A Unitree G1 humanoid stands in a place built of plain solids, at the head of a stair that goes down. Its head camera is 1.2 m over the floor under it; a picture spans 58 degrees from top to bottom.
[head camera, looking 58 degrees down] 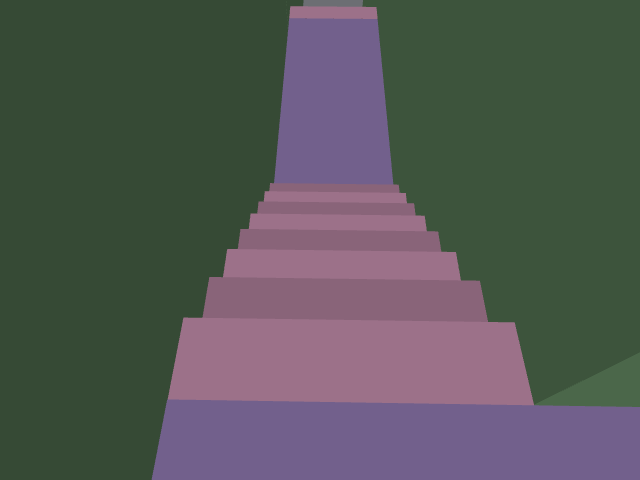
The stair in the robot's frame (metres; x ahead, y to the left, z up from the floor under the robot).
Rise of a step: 0.19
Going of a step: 0.23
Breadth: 0.98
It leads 1 degrees to the right of straight ahead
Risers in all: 8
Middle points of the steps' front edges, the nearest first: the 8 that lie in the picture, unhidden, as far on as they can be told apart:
0.48 -0.08 0.00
0.71 -0.09 -0.19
0.94 -0.09 -0.39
1.17 -0.09 -0.58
1.40 -0.10 -0.77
1.63 -0.10 -0.97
1.87 -0.10 -1.16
2.10 -0.11 -1.36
